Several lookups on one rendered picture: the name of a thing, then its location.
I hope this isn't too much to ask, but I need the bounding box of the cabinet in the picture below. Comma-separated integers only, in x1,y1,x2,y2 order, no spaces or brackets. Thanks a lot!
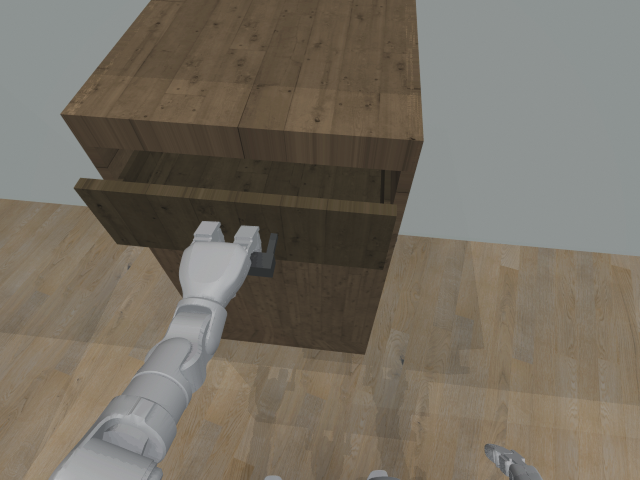
60,0,424,355

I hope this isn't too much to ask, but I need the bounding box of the robot right hand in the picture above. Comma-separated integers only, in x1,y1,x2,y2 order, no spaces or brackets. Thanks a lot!
484,444,543,480

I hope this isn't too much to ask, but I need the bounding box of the drawer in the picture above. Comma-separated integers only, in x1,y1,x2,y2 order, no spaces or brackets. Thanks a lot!
74,150,397,270

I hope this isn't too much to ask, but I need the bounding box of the robot left hand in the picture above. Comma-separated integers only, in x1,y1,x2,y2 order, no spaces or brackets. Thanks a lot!
179,221,262,308

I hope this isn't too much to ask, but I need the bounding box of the robot left forearm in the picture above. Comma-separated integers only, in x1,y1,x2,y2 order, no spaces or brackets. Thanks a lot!
48,297,227,480

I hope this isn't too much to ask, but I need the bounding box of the left robot upper arm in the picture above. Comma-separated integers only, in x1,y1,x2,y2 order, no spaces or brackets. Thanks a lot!
59,437,163,480

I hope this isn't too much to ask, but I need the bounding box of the handle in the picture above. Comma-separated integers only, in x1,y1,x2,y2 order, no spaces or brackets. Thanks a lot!
189,233,278,278

